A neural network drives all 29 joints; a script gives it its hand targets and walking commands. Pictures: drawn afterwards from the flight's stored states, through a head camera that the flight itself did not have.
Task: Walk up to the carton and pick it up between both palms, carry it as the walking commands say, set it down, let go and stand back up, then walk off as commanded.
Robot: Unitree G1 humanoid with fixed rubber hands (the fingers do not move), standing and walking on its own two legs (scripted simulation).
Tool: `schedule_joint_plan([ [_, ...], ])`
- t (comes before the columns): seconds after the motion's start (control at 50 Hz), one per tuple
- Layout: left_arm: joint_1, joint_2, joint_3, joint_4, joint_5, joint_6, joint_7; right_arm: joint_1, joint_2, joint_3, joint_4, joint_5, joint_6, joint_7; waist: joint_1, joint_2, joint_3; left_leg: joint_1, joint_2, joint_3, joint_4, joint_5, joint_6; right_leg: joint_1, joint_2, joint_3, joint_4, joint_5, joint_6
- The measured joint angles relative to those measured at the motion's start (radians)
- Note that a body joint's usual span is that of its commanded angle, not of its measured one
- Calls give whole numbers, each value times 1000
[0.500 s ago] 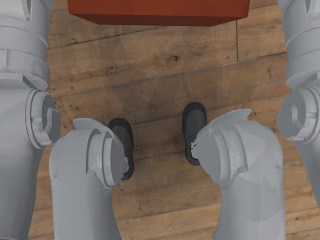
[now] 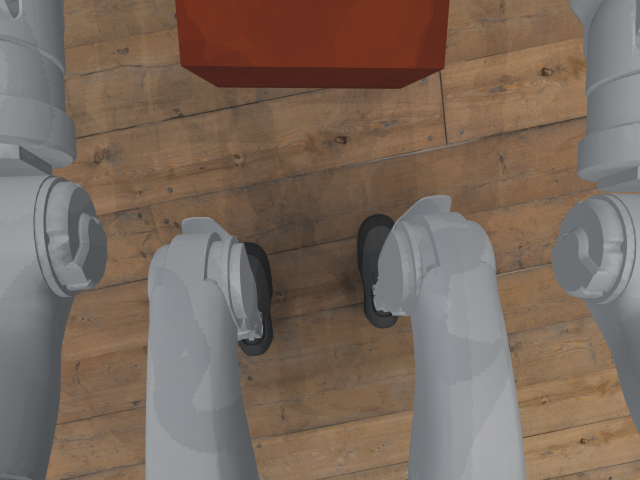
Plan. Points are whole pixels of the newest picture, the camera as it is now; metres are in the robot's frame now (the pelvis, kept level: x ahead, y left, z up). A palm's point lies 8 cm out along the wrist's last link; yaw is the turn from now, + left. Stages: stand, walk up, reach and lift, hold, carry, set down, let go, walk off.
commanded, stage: set down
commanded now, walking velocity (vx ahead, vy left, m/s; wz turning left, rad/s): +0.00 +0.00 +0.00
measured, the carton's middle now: (311, 4) +0.57 -0.03 -0.33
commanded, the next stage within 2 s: let go in 0.84 s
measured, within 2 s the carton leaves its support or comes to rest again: neither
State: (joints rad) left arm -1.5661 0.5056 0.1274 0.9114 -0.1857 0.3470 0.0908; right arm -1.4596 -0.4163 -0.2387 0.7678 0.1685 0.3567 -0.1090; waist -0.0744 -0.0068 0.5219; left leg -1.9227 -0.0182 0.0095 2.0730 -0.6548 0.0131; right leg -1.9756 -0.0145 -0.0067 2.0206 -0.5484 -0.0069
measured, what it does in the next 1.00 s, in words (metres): rises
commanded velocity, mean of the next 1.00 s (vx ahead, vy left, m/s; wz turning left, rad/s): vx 0.00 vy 0.00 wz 0.00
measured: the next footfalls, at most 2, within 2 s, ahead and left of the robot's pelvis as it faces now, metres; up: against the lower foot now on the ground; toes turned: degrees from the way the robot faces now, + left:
none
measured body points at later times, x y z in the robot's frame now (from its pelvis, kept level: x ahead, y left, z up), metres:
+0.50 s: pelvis +0.01 +0.00 +0.14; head +0.38 -0.01 +0.38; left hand +0.63 +0.18 +0.03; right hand +0.57 -0.26 +0.02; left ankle +0.10 +0.11 -0.40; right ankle +0.13 -0.12 -0.40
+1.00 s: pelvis +0.02 +0.00 +0.22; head +0.37 -0.01 +0.49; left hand +0.59 +0.21 +0.09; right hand +0.55 -0.27 +0.10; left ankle +0.10 +0.11 -0.40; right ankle +0.13 -0.12 -0.40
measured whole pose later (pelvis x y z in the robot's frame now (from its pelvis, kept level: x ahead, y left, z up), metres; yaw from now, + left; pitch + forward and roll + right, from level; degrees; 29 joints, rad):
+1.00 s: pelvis +0.02 +0.00 +0.22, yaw +0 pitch +29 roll +0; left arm -1.37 0.51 0.15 0.90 -0.08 0.37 0.02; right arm -1.24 -0.45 -0.28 0.75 0.15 0.36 0.04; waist -0.07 -0.01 0.42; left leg -1.32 -0.03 0.00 1.20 -0.39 0.01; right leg -1.36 -0.01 -0.01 1.17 -0.32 -0.01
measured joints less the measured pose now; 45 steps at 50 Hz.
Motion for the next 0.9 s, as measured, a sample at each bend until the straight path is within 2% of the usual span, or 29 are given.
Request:
schedule_joint_plan([
  [0.14, 0, 4, 0, -12, 7, 23, -19, 31, -12, -12, -41, 0, 29, 14, -10, 0, -1, 109, -2, -2, -127, 13, 0, 114, 0, 0, -123, 3, 0],
  [0.3, 6, 4, 0, -66, 10, 49, -27, 82, -18, -22, -137, 0, 58, 27, 7, 0, 0, 227, -4, -5, -284, 49, -4, 233, 0, 0, -271, 30, 0],
  [0.4, 6, 11, 0, -74, 10, 64, -40, 82, -23, -22, -140, 0, 70, 34, 7, 0, 0, 308, -5, -6, -391, 83, -4, 317, 0, 0, -376, 59, 0],
  [0.62, 11, 12, 3, -74, 14, 68, -54, 89, -26, -22, -118, 0, 71, 45, 7, 0, -1, 465, -7, -9, -617, 177, -4, 481, 0, 0, -604, 147, 0],
  [0.66, 11, 14, 3, -70, 14, 72, -58, 82, -28, -22, -95, 0, 71, 47, 5, 0, -5, 490, -7, -10, -657, 194, -4, 507, 0, 0, -644, 163, 0],
  [0.76, 13, 14, 8, 31, 51, 68, -86, 78, -29, -26, 49, 0, 56, 75, 1, 0, -91, 491, -7, -10, -744, 235, -4, 509, 0, 0, -731, 202, 0],
  [0.9, 41, 14, 24, 35, 88, 35, -96, 88, -29, -57, 70, -6, 9, 101, 3, 0, -150, 497, -7, -11, -818, 264, -5, 516, 0, 0, -803, 229, 0],
])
